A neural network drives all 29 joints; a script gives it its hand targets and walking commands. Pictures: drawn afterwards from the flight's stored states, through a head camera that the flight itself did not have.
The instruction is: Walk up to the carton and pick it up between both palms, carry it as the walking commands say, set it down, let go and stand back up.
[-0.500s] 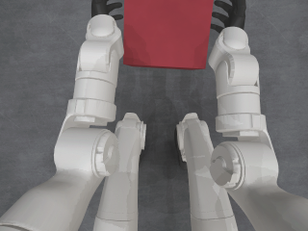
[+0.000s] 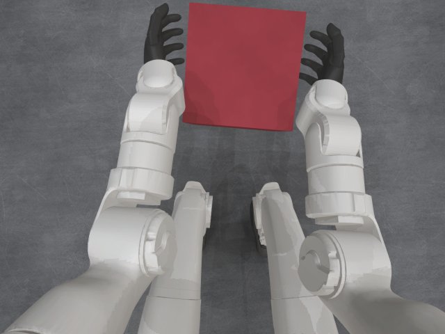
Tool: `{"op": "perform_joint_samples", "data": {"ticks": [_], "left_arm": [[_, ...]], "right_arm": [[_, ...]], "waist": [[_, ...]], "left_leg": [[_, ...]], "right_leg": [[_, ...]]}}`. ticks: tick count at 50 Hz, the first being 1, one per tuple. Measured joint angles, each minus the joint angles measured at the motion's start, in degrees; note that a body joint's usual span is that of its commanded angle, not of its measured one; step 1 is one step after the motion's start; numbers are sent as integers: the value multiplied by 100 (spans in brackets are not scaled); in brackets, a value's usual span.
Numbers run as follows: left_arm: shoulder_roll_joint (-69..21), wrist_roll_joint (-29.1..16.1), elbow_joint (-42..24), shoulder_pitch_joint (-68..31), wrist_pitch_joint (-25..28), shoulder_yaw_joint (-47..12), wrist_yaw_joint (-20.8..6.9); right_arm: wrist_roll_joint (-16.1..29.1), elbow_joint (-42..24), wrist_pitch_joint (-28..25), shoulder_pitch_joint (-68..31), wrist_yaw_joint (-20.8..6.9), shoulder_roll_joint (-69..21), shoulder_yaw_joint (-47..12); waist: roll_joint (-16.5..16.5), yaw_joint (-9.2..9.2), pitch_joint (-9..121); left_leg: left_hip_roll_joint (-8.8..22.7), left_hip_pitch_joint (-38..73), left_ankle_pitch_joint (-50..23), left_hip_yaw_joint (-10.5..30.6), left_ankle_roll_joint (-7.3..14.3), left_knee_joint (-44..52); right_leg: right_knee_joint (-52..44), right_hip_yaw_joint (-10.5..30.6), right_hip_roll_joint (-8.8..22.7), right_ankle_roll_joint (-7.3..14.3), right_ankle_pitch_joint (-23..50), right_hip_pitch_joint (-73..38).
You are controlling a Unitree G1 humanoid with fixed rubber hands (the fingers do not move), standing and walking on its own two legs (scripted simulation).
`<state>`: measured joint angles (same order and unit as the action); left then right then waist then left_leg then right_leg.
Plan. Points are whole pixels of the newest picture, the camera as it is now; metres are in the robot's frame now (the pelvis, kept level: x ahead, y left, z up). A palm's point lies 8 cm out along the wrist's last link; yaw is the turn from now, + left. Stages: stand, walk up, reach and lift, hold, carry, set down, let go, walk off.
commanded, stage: reach and lift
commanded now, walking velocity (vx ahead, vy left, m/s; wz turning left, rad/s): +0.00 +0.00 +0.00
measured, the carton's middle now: (239, 78) +0.52 -0.01 -0.14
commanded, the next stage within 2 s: none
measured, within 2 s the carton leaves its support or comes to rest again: neither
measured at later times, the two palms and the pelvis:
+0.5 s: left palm (137, 47) +0.48 +0.11 +0.04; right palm (352, 74) +0.45 -0.13 +0.03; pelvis +0.02 +0.00 +0.06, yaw +0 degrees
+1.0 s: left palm (94, 23) +0.46 +0.12 +0.13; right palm (405, 56) +0.43 -0.14 +0.12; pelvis +0.10 +0.01 +0.14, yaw -1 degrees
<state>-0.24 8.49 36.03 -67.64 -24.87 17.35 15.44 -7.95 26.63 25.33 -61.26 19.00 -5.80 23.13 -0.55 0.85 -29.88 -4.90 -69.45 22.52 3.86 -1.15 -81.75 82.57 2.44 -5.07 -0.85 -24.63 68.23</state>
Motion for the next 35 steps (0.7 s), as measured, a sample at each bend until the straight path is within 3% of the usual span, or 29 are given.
{"op": "perform_joint_samples", "data": {"ticks": [4,20,29,35], "left_arm": [[26,-83,-106,275,-34,-37,-124],[-68,95,133,567,-2,59,-252],[-428,396,562,1586,33,123,-242],[-764,843,1048,2261,170,558,-345]], "right_arm": [[100,-171,73,264,222,-134,-167],[-78,-27,43,610,165,-335,-15],[-390,475,33,1613,-145,-519,77],[-860,1031,-98,2259,-570,-675,481]], "waist": [[46,22,1],[88,38,429],[66,27,2149],[4,78,3255]], "left_leg": [[6,308,-38,-11,2,225],[24,1079,-284,34,17,1093],[38,1134,-350,24,77,1775],[31,1718,-359,96,127,2416]], "right_leg": [[-198,31,7,7,36,-291],[-1065,66,40,29,283,-1059],[-1756,132,75,22,356,-1115],[-2458,109,134,37,368,-1743]]}}
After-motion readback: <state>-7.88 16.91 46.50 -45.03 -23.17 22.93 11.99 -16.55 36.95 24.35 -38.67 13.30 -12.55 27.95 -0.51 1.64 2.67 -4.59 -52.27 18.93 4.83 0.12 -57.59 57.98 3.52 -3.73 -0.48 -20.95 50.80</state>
